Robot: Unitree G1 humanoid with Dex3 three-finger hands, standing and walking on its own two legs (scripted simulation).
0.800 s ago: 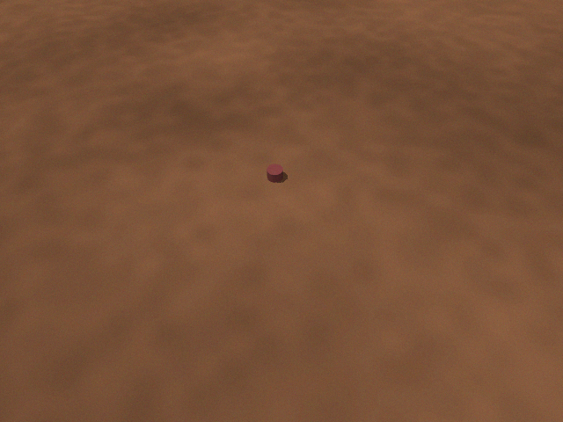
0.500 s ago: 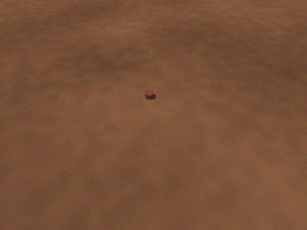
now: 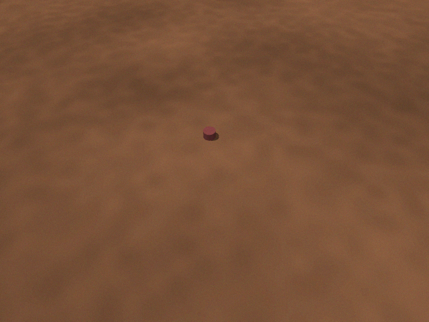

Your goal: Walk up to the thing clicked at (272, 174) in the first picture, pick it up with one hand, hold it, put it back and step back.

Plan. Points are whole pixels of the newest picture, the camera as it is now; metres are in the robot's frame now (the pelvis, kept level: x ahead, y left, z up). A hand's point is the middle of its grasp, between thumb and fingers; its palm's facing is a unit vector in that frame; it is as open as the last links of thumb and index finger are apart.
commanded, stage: stand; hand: left
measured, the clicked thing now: (209, 133) +1.34 +0.08 -0.76
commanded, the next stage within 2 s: walk up in 0.32 s
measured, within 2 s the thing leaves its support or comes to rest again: neither
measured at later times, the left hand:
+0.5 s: hand out of the picture +0.09 +0.26 -0.15, palm faces -0.08 -0.92 -0.37, open 7.4 cm
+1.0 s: hand (133, 276) +0.24 +0.21 -0.16, palm faces -0.08 -0.93 -0.36, open 7.4 cm
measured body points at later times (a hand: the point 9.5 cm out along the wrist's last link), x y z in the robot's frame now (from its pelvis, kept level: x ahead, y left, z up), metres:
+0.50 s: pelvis +0.02 -0.02 -0.01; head +0.03 -0.02 +0.44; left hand +0.10 +0.31 -0.13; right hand +0.07 -0.34 -0.13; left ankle +0.00 +0.13 -0.75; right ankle +0.01 -0.13 -0.73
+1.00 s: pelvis +0.21 -0.06 -0.02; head +0.24 -0.06 +0.43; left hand +0.24 +0.26 -0.14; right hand +0.30 -0.39 -0.13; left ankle +0.36 +0.05 -0.74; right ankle +0.09 -0.17 -0.75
